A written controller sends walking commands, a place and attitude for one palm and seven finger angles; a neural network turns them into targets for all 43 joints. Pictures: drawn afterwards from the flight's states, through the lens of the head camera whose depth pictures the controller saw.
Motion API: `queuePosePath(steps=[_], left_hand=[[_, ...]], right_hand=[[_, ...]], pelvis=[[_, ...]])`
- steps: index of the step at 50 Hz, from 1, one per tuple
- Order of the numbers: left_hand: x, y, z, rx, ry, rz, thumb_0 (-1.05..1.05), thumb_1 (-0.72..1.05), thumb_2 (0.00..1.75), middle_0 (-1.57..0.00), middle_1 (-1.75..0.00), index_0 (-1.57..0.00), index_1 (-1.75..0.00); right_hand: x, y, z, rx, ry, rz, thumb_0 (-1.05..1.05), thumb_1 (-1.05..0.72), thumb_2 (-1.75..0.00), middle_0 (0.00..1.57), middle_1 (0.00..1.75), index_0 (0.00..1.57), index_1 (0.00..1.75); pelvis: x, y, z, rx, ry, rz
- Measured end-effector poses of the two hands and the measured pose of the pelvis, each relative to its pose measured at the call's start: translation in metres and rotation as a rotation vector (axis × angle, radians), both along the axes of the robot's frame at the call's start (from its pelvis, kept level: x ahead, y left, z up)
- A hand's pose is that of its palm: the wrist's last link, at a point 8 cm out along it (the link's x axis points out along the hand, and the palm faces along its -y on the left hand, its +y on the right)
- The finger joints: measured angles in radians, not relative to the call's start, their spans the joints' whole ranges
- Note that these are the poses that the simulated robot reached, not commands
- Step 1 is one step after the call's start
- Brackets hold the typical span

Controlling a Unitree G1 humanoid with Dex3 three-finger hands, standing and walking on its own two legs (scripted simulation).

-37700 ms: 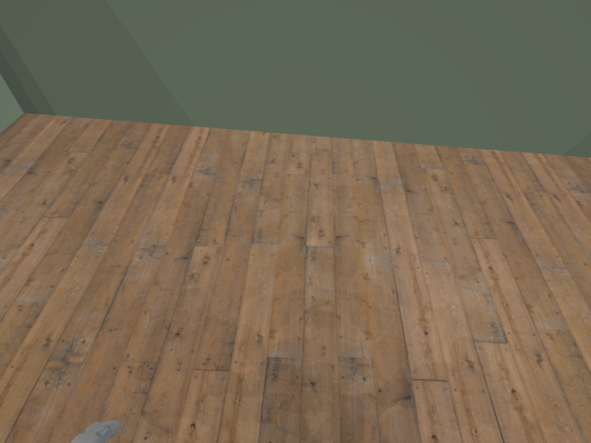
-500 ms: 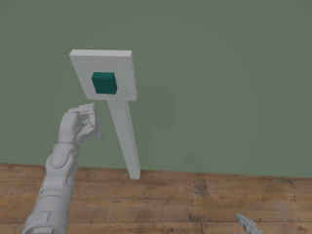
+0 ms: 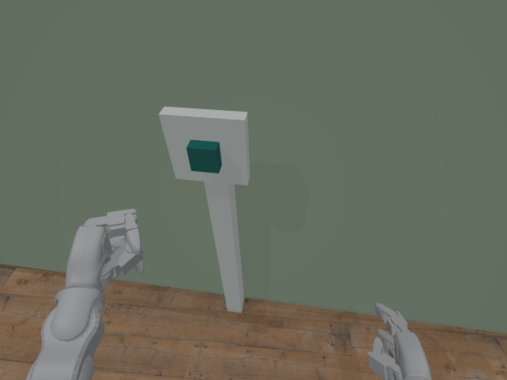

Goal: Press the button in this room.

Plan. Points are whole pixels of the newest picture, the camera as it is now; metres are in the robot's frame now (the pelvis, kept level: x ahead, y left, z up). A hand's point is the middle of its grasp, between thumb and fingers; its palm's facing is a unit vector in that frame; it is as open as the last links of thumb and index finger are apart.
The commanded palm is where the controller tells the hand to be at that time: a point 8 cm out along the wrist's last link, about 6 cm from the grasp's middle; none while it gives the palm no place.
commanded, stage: draw the hand back to the body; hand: left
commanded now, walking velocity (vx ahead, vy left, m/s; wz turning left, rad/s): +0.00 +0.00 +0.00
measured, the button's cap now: (205, 155) +0.52 +0.15 +0.08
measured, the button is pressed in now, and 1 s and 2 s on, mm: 0 0 0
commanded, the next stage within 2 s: step back with the hand held close in 0.78 s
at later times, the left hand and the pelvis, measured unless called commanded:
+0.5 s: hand (61, 267) +0.20 +0.25 +0.17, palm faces +0.40 -0.83 -0.39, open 3.1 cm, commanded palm +0.14 +0.29 +0.18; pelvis +0.01 +0.01 +0.01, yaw +0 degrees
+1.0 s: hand (54, 273) +0.18 +0.24 +0.18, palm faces +0.43 -0.81 -0.40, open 3.1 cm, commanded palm +0.13 +0.28 +0.18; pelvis +0.00 +0.00 +0.01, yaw +0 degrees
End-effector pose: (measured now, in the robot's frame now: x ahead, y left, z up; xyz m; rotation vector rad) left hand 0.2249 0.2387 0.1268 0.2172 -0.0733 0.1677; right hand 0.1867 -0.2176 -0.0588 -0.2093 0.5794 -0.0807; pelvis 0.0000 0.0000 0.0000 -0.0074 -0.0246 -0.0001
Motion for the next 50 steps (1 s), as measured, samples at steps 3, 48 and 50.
queuePosePath(steps=[3,48,50], left_hand=[[-0.011,0.009,0.003,0.028,0.006,0.056,0.01,0.9,0.9,-1.31,-1.5,-1.3,-1.5],[-0.086,0.039,0.065,0.242,-0.142,0.237,0.01,0.89,0.9,-1.31,-1.5,-1.31,-1.5],[-0.084,0.042,0.065,0.26,-0.141,0.237,0.01,0.89,0.9,-1.31,-1.5,-1.31,-1.5]], right_hand=[[0.002,0.006,0.0,0.001,0.017,0.016,0.01,-0.9,-0.9,0.2,0.3,0.2,0.3],[-0.018,0.002,-0.007,0.017,0.039,0.013,0.02,-0.9,-0.9,0.2,0.3,0.21,0.3],[-0.021,-0.001,-0.008,0.014,0.058,-0.002,0.02,-0.9,-0.9,0.2,0.3,0.21,0.3]], pelvis=[[0.002,0.001,0.003,-0.001,-0.016,0.001],[0.0,0.0,0.008,-0.009,-0.064,-0.007],[-0.002,0.001,0.008,-0.015,-0.041,-0.009]])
